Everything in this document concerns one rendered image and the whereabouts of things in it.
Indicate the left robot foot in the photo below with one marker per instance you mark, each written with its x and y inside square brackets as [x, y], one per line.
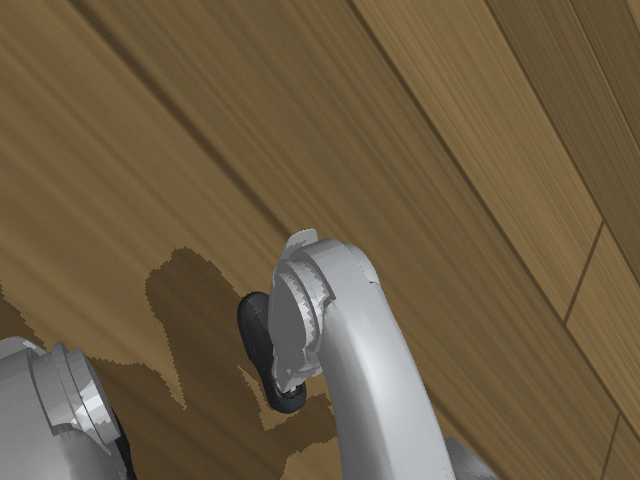
[124, 449]

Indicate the right robot hand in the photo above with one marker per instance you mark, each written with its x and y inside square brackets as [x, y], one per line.
[466, 464]

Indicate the right robot foot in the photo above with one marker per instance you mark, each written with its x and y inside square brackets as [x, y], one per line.
[252, 317]

